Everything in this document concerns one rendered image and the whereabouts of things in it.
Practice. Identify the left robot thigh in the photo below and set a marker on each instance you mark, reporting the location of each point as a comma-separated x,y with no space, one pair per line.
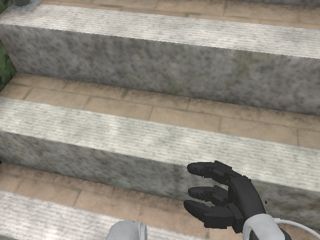
128,230

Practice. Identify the right robot hand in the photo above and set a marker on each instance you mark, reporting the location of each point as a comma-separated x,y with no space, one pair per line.
232,207

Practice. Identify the right robot forearm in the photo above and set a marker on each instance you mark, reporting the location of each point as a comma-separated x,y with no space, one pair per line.
262,227

